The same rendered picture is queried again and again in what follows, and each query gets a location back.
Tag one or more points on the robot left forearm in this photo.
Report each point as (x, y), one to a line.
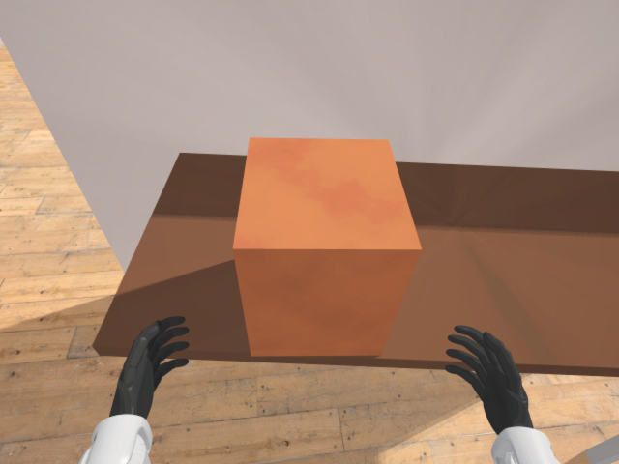
(120, 439)

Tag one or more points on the robot left hand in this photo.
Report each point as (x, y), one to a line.
(142, 371)

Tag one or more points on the robot right forearm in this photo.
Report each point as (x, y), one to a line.
(522, 445)

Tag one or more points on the robot right hand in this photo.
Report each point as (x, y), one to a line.
(497, 381)

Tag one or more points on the carton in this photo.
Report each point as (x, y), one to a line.
(324, 247)

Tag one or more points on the table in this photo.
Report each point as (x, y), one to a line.
(529, 255)

